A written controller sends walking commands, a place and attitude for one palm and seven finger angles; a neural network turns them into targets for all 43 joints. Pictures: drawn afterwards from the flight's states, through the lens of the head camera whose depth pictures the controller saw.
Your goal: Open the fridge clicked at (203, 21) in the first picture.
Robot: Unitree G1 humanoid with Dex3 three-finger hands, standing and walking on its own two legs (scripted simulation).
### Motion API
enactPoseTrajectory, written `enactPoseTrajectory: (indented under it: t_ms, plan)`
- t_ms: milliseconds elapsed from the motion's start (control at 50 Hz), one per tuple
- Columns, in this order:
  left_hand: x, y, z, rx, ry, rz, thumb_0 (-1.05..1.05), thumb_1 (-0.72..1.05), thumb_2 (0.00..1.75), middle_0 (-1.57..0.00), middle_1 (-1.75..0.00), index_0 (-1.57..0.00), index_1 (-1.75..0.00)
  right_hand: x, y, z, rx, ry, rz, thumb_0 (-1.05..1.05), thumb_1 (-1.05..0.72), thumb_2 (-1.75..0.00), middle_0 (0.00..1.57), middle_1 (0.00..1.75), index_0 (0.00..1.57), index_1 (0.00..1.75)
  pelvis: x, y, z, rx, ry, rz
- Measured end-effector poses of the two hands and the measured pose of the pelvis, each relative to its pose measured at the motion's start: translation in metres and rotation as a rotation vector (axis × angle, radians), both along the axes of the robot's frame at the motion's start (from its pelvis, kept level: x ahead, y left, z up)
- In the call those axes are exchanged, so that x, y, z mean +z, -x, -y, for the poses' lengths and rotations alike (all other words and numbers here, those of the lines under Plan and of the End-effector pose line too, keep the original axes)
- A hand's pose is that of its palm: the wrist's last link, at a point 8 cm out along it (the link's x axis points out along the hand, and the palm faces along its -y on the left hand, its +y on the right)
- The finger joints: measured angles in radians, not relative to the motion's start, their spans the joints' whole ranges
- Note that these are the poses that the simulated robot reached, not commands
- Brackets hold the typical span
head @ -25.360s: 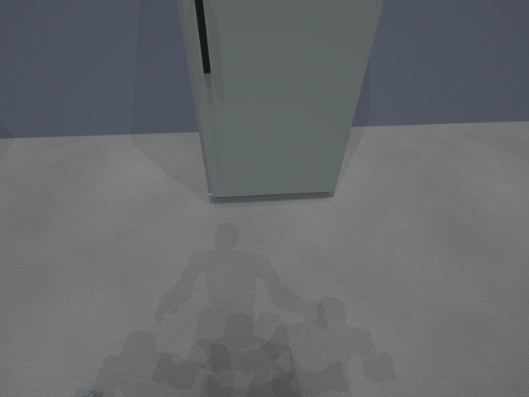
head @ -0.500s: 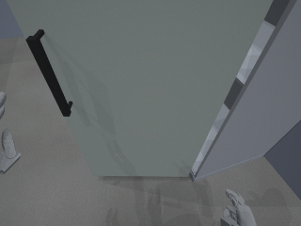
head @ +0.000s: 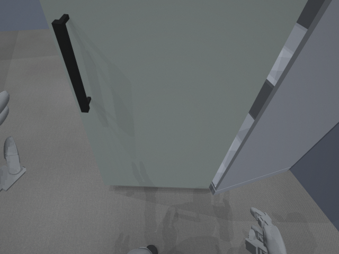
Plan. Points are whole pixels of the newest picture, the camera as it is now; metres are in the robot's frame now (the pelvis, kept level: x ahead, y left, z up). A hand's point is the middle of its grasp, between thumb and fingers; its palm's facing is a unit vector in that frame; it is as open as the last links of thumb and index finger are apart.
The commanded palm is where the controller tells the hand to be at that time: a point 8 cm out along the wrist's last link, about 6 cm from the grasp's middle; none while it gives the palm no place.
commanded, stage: step back with the hand held close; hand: left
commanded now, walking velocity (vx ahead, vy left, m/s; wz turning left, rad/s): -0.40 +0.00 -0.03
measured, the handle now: (76, 69) +0.52 +0.33 +0.13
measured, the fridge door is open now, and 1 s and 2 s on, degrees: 71 71 71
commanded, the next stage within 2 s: stop stepping back and stand still in 0.38 s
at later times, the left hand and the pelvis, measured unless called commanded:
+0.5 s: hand out of the picture +0.14 +0.30 +0.17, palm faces +0.33 -0.85 -0.41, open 7.4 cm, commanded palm +0.06 +0.34 +0.19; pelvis -0.09 +0.04 +0.01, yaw -2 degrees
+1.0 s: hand out of the picture +0.06 +0.34 +0.17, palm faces +0.45 -0.82 -0.34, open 7.4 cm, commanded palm -0.01 +0.37 +0.19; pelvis -0.15 +0.08 +0.00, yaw -1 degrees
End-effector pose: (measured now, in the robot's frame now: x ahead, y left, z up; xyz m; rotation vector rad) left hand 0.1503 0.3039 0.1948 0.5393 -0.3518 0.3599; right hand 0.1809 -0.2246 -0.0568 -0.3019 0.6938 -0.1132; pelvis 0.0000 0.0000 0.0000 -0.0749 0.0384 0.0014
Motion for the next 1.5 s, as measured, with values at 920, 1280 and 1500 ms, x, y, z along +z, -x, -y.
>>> enactPoseTrajectory:
  t_ms: [920,1280,1500]
  plan:
    - [-0.024,0.138,-0.067,0.072,0.190,0.016,0.02,0.89,0.90,-0.21,-0.30,-0.21,-0.30,-0.010,0.217,-0.034,-0.134,0.052,-0.060,0.01,-0.90,-0.89,0.21,0.30,0.20,0.30,0.000,0.149,-0.071,0.003,-0.052,0.041]
    - [-0.016,0.142,-0.075,0.075,0.045,-0.111,0.02,0.89,0.90,-0.21,-0.30,-0.21,-0.30,-0.031,0.210,-0.075,-0.087,-0.081,-0.100,0.01,-0.90,-0.89,0.21,0.30,0.20,0.30,0.004,0.145,-0.080,-0.011,-0.059,0.044]
    - [-0.283,0.182,-0.038,0.111,0.401,-1.242,0.01,0.91,0.90,-0.19,-0.30,-0.20,-0.30,-0.053,0.200,-0.040,-0.036,-0.019,-0.252,0.01,-0.90,-0.89,0.21,0.30,0.20,0.30,-0.004,0.158,-0.081,0.037,-0.096,0.030]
